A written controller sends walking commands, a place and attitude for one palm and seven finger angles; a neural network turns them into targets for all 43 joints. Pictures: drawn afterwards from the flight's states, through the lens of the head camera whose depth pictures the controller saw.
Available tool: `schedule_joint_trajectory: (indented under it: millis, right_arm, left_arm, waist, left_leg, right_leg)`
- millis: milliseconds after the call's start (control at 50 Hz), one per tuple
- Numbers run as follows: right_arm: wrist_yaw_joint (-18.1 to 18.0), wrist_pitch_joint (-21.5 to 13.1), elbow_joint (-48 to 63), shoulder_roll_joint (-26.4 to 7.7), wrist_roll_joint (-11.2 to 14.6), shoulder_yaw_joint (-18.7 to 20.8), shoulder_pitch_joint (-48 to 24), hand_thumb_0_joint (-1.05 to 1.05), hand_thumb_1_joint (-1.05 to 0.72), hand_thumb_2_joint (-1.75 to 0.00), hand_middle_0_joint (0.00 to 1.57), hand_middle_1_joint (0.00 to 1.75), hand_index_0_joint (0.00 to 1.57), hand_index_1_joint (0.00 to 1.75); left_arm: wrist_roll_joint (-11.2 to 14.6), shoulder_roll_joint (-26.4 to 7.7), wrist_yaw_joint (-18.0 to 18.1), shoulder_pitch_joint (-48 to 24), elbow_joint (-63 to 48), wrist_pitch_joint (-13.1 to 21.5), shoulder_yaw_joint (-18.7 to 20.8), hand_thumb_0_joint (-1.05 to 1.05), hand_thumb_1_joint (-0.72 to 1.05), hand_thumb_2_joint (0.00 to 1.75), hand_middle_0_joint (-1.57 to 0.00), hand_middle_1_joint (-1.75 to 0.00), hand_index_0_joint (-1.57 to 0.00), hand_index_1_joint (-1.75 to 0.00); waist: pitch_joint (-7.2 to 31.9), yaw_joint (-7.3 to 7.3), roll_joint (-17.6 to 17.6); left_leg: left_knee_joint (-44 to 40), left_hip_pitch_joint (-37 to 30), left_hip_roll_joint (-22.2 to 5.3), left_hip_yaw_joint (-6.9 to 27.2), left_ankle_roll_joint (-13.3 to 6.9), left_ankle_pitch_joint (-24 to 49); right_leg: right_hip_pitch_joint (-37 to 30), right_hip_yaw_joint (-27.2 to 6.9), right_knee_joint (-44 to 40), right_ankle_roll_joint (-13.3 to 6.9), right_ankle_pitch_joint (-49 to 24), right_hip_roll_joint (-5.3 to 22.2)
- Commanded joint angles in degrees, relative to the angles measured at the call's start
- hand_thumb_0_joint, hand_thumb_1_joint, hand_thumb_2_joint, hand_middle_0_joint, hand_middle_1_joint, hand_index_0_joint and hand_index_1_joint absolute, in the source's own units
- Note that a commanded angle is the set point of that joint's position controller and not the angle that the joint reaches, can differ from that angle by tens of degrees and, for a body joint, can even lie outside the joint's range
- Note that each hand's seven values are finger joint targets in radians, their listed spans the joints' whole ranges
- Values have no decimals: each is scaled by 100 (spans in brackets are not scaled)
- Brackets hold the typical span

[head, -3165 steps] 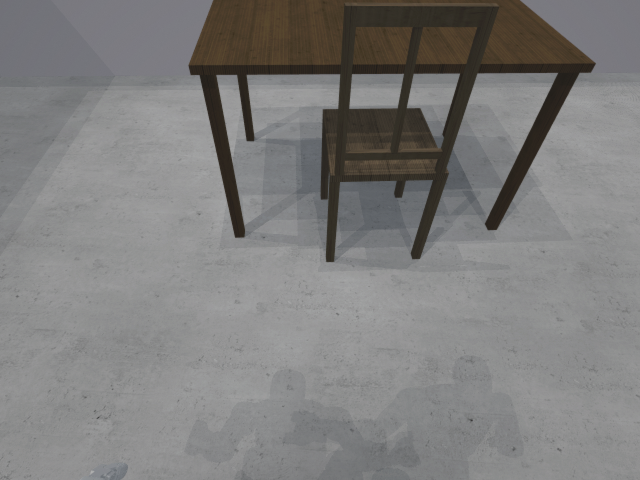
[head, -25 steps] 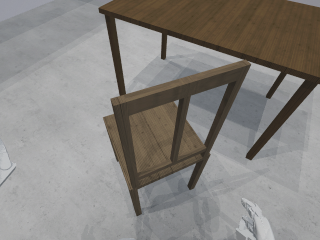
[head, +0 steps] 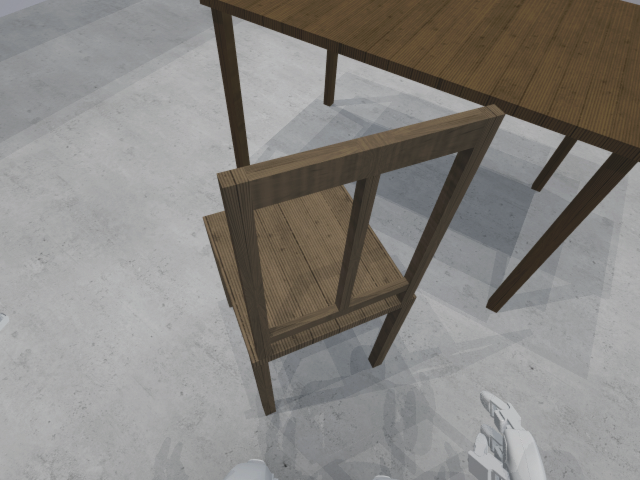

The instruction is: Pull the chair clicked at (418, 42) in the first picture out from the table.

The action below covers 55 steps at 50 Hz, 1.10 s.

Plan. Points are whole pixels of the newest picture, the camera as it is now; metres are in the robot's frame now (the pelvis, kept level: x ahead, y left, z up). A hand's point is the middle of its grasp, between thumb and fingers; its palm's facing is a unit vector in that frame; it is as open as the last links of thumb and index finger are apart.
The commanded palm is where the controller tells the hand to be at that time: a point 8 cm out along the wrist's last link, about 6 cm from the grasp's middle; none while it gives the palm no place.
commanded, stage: step back with the hand held close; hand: left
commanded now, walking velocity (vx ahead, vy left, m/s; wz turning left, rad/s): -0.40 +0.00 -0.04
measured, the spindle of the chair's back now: (352, 253) +0.45 -0.02 -0.04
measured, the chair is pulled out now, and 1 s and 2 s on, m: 0.49 0.49 0.49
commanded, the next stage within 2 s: stop stepping back and stand still in 0.50 s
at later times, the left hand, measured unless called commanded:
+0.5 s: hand out of the picture +0.12 +0.23 +0.20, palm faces +0.39 -0.80 -0.46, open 7.4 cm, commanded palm +0.06 +0.27 +0.19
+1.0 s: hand out of the picture +0.00 +0.21 +0.19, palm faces +0.40 -0.76 -0.51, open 7.4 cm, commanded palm -0.06 +0.25 +0.19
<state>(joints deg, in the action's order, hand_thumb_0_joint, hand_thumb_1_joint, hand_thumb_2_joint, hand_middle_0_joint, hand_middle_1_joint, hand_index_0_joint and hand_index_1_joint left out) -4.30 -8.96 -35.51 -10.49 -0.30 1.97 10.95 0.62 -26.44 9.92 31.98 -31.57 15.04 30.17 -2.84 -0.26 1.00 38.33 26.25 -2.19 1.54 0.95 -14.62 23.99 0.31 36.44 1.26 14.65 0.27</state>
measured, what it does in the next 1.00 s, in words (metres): walks backwards: right foot, then left foot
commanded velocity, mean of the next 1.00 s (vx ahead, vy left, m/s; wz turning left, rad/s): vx -0.15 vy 0.04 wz -0.01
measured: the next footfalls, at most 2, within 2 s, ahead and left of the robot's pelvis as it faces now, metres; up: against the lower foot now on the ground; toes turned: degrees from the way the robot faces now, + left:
right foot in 0.56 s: -0.14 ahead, -0.17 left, +0.00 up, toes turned +0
left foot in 0.86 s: -0.15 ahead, +0.07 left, +0.00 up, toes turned +2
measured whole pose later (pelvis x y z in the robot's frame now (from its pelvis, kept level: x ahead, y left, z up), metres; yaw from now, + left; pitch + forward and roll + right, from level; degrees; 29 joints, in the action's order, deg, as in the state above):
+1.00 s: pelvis -0.20 -0.05 +0.02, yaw +0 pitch -1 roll +0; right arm -3.2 -8.3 -35.9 -13.6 1.7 3.5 14.7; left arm 1.4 -24.5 8.9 35.4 -29.0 13.6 25.0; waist -1.1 1.3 1.0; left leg 28.6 12.2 -1.1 -2.5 0.1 -15.1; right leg 13.9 2.3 29.5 0.3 14.3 1.7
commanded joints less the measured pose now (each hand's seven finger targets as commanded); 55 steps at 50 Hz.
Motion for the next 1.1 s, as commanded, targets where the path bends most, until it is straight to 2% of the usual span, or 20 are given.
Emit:
schedule_joint_trajectory:
  millis: [0, 80, 100, 180, 220, 260, 340, 500, 520, 560, 580, 620, 660, 740, 780, 840, 880, 980, 1020, 1080]
  right_arm:
    - [-4, -440, 673, -852, -51, 253, -374, 0, -90, -90, 20, 30, 20, 30]
    - [52, -289, 563, -738, -37, 409, -326, 0, -90, -90, 20, 30, 20, 30]
    - [63, -194, 589, -638, -32, 390, -445, 0, -90, -90, 20, 30, 20, 30]
    - [-19, 23, 645, -584, -39, 185, -740, 0, -90, -90, 20, 30, 20, 30]
    - [-26, -14, 787, -811, -25, 284, -633, 0, -90, -90, 20, 30, 20, 30]
    - [7, -269, 832, -825, -76, 314, -556, 0, -90, -90, 20, 30, 20, 30]
    - [143, -517, 485, -893, -21, 374, -260, 0, -90, -90, 20, 30, 20, 30]
    - [154, -481, 499, -908, -69, 193, -484, 0, -90, -90, 20, 30, 20, 30]
    - [172, -455, 546, -913, -53, 213, -521, 0, -90, -90, 20, 30, 20, 30]
    - [205, -406, 653, -825, 44, 266, -447, 0, -90, -90, 20, 30, 20, 30]
    - [215, -385, 753, -893, 166, 405, -391, 0, -90, -90, 20, 30, 20, 30]
    - [214, -35, 700, -489, 196, 206, -511, 0, -90, -90, 20, 30, 20, 30]
    - [131, 150, 851, -480, 193, 35, -605, 0, -90, -90, 20, 30, 20, 30]
    - [46, -27, 898, -693, 139, 162, -472, 0, -90, -90, 20, 30, 20, 30]
    - [37, -139, 904, -779, 150, 244, -422, 0, -90, -90, 20, 30, 20, 30]
    - [82, -287, 963, -951, 228, 360, -314, 0, -90, -90, 20, 30, 20, 30]
    - [123, -241, 875, -836, 210, 263, -273, 0, -90, -90, 20, 30, 20, 30]
    - [73, -195, 722, -896, 243, 276, -158, 0, -90, -90, 20, 30, 20, 30]
    - [44, -156, 714, -931, 154, 261, -168, 0, -90, -90, 20, 30, 20, 30]
    - [26, -155, 693, -918, 102, 190, -260, 0, -90, -90, 20, 30, 20, 30]
  left_arm:
    - [90, -747, 44, -166, -1382, 462, 355, 0, 90, 90, -20, -30, -20, -30]
    - [133, -1132, 111, -159, -1258, 426, 578, 0, 90, 90, -20, -30, -20, -30]
    - [131, -1037, 144, -73, -1176, 358, 511, 0, 90, 90, -20, -30, -20, -30]
    - [70, -1000, 173, 297, -844, 267, 702, 0, 90, 90, -20, -30, -20, -30]
    - [60, -922, 111, 232, -1293, 412, 604, 0, 90, 90, -20, -30, -20, -30]
    - [185, -915, 24, 93, -1374, 456, 563, 0, 90, 90, -20, -30, -20, -30]
    - [222, -635, 10, -158, -1542, 427, 130, 0, 90, 90, -20, -30, -20, -30]
    - [346, -1000, -53, 24, -1191, 402, 542, 0, 90, 90, -20, -30, -20, -30]
    - [354, -1138, -103, 58, -1235, 471, 668, 0, 90, 90, -20, -30, -20, -30]
    - [334, -1201, -204, 68, -1184, 564, 634, 0, 90, 90, -20, -30, -20, -30]
    - [355, -1332, -205, 223, -1090, 523, 601, 0, 90, 90, -20, -30, -20, -30]
    - [329, -772, -54, 922, -209, 107, 494, 0, 90, 90, -20, -30, -20, -30]
    - [242, -758, 77, 710, -113, 36, 422, 0, 90, 90, -20, -30, -20, -30]
    - [182, -892, 183, 128, -382, 73, 356, 0, 90, 90, -20, -30, -20, -30]
    - [195, -947, 180, 194, -673, 96, 296, 0, 90, 90, -20, -30, -20, -30]
    - [191, -979, 114, 374, -1350, 164, 301, 0, 90, 90, -20, -30, -20, -30]
    - [133, -1019, 71, 607, -1085, 147, 449, 0, 90, 90, -20, -30, -20, -30]
    - [125, -733, 78, -121, -329, 122, 225, 0, 90, 90, -20, -30, -20, -30]
    - [75, -530, 83, -467, -229, 62, -28, 0, 90, 90, -20, -30, -20, -30]
    - [63, -474, 81, -909, -287, 5, -240, 0, 90, 90, -20, -30, -20, -30]
  waist:
    - [1320, 18, -916]
    - [1428, 55, 726]
    - [1396, 16, 924]
    - [1010, 89, 517]
    - [1125, 44, -1275]
    - [1067, 69, -1830]
    - [1160, 6, -1209]
    - [1139, -56, -1660]
    - [1219, -83, -1481]
    - [1101, -52, 143]
    - [1141, -80, 1868]
    - [1000, 153, 964]
    - [1120, 248, 554]
    - [902, 140, 987]
    - [779, 118, 653]
    - [934, 17, -382]
    - [781, 20, -1744]
    - [123, 96, -203]
    - [-125, 180, -27]
    - [-119, 198, -57]
  left_leg:
    - [-827, 8, -772, 371, -394, 1443]
    - [972, -482, 367, -211, 84, -760]
    - [1519, -513, 347, -52, 71, -1127]
    - [-1236, -824, 72, -61, -49, -161]
    - [-2048, -738, -1443, 1140, -617, 1728]
    - [-2335, -5, -1993, 1455, -1086, 1101]
    - [-1505, -1929, -1527, 688, -930, 3591]
    - [-1698, -1112, -1204, 887, -614, 549]
    - [-1338, -1137, -1058, 639, -466, 407]
    - [125, -1017, -90, -352, 40, -611]
    - [1764, -565, 677, -404, 220, -1155]
    - [2588, 225, 186, 238, 117, -1147]
    - [1702, 71, 96, -19, 60, -994]
    - [-586, -748, 155, -428, -167, -553]
    - [-1617, -1167, 118, -440, -249, -100]
    - [-1968, -1887, -586, -35, -384, 1591]
    - [-1842, -1769, -729, 211, -470, 1348]
    - [-1644, -326, -318, 40, -432, -1848]
    - [-1254, -540, -87, -59, -416, -2150]
    - [-1285, -841, -105, 81, -498, -1748]
  right_leg:
    - [-1523, -333, -49, -170, -2258, 360]
    - [-581, -1960, -1921, -1003, -1804, 1845]
    - [-504, -1915, -2065, -1155, -1581, 2068]
    - [-717, -663, -1068, -549, -2043, 1171]
    - [-698, 25, 627, -4, -410, 157]
    - [-500, -303, 2612, -60, 1387, -85]
    - [421, -222, 2039, -56, 1247, 21]
    - [-1233, 32, -1243, -171, 290, -59]
    - [-1400, 78, -1730, -193, -216, 58]
    - [-931, -335, -2241, -512, -902, 737]
    - [-406, -2028, -2623, -1065, -1161, 1832]
    - [-1022, -1271, -1634, -1192, -2955, 1888]
    - [-1470, -774, -1274, -832, -3465, 1592]
    - [-1633, -932, -1340, -626, -2280, 1610]
    - [-1745, -908, -1270, -469, -1843, 1442]
    - [-1718, -501, -721, -217, -1676, 784]
    - [-1173, 54, -647, -80, -380, 484]
    - [-1324, -382, -1541, -176, 1034, 339]
    - [-531, -860, -2005, -375, 2226, 475]
    - [-388, -878, -1839, -469, 1951, 463]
